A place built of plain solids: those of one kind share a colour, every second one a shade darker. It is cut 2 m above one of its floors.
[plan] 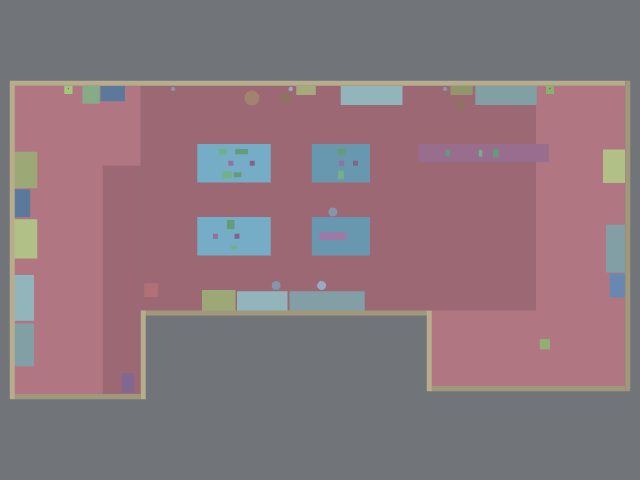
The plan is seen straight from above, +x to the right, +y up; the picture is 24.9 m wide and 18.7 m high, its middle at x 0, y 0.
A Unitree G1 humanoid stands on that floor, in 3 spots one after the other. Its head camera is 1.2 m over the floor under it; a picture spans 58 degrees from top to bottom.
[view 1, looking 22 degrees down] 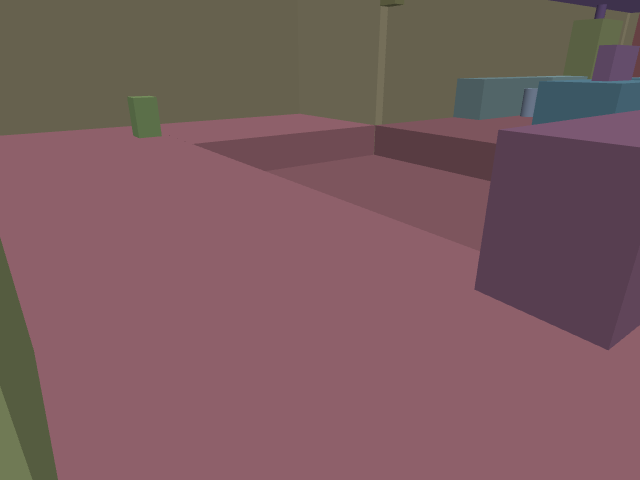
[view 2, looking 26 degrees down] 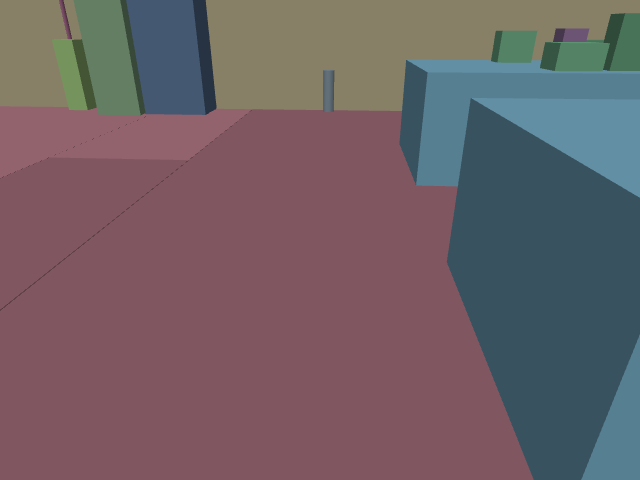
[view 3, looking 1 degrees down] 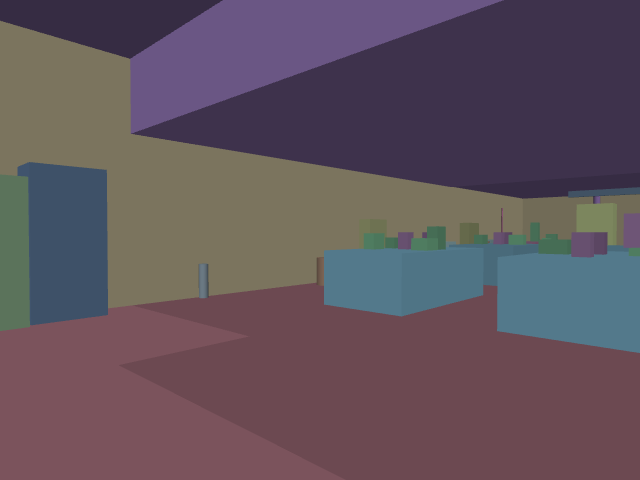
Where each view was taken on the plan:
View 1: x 10.94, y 4.29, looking -126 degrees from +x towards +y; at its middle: floor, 3.20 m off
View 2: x -5.36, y -1.31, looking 94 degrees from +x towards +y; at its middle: floor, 2.74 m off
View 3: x -10.07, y -1.10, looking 43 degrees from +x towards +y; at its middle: wall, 10.42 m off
